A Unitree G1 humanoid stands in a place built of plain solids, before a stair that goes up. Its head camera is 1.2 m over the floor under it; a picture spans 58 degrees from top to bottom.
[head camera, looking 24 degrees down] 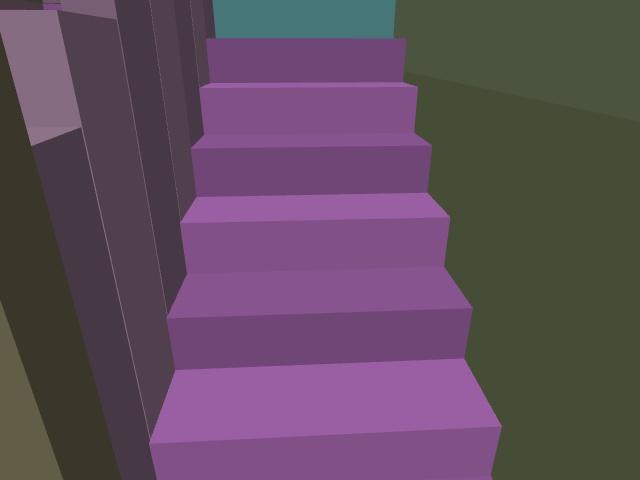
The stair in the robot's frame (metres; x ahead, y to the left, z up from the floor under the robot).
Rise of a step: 0.18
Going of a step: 0.25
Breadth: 0.85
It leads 3 degrees to the left of straight ahead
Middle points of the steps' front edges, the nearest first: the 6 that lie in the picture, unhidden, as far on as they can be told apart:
0.75 -0.02 0.35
1.01 -0.01 0.53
1.26 0.01 0.71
1.52 0.02 0.88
1.77 0.04 1.06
2.02 0.05 1.24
